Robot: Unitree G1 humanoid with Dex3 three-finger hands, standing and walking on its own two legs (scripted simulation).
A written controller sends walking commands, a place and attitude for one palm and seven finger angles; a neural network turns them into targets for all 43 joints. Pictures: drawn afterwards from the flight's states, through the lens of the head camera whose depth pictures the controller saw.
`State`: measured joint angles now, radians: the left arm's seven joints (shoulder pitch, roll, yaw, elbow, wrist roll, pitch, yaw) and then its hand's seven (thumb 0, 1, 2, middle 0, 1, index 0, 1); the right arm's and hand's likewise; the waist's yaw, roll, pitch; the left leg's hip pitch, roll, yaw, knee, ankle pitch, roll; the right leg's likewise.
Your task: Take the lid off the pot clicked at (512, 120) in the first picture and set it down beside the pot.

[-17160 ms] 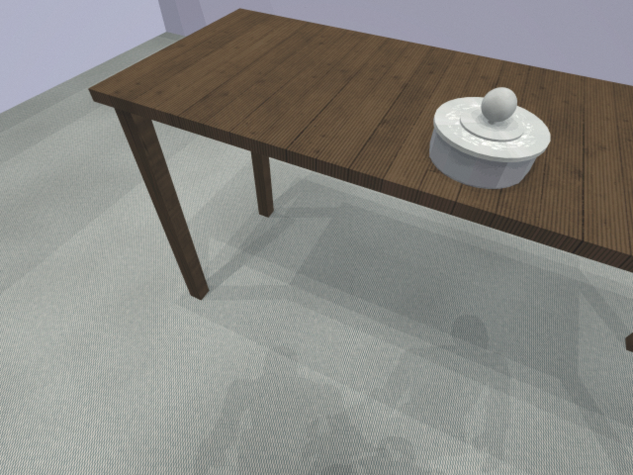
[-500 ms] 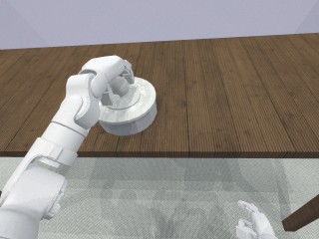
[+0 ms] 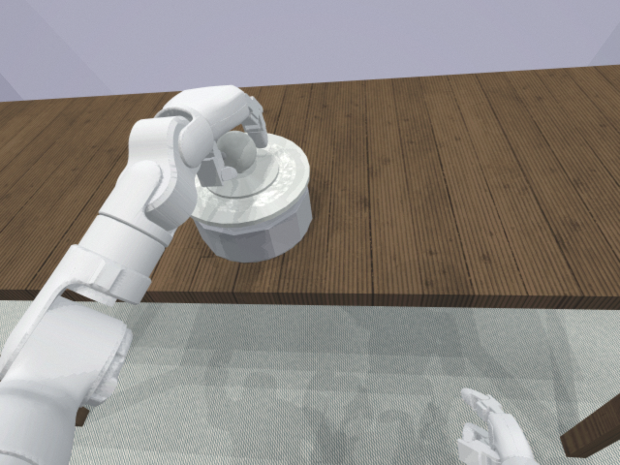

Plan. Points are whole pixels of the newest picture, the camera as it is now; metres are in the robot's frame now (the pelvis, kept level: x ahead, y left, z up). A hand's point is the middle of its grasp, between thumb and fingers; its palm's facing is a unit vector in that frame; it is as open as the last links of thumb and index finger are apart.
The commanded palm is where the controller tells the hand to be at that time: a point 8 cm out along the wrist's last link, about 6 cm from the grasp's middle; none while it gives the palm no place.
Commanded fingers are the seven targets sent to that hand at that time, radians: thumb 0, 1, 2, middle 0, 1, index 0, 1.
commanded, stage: lift the lid straight up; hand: left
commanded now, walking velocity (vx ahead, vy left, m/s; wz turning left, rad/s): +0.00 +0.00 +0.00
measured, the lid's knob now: (236, 151) +0.45 +0.11 +0.20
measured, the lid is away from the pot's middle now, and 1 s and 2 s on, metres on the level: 0.01 0.01 0.06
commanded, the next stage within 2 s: move the lid sideways beside the pot in 1.38 s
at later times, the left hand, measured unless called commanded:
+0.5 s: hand (208, 126) +0.41 +0.12 +0.27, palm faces -0.12 -0.04 -0.99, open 8.4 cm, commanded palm +0.38 +0.13 +0.34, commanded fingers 0.00 0.43 1.28 -0.97 -0.81 -0.88 -0.75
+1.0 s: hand (191, 88) +0.42 +0.12 +0.31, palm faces -0.07 -0.04 -1.00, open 8.4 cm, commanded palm +0.39 +0.13 +0.38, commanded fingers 0.00 0.43 1.28 -0.97 -0.81 -0.88 -0.75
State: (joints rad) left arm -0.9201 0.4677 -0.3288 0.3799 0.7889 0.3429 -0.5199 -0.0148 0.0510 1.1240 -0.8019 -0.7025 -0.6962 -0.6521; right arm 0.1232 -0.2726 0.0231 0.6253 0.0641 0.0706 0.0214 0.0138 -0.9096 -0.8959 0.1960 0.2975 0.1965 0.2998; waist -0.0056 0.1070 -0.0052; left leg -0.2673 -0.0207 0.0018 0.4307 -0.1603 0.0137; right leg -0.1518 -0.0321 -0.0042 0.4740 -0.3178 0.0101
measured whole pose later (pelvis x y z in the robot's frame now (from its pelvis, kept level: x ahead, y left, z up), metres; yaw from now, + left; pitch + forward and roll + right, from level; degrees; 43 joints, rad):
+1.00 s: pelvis -0.01 +0.01 +0.00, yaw +0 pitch +0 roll +0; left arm -1.18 0.50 -0.33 0.51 0.81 0.36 -0.59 -0.02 0.04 1.12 -0.82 -0.72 -0.71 -0.65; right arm 0.16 -0.28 0.03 0.64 0.07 0.01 0.01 0.01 -0.91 -0.90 0.20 0.30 0.20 0.30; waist -0.01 0.10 -0.02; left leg -0.28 -0.03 0.01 0.41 -0.13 0.03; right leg -0.16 -0.04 0.00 0.47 -0.29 0.02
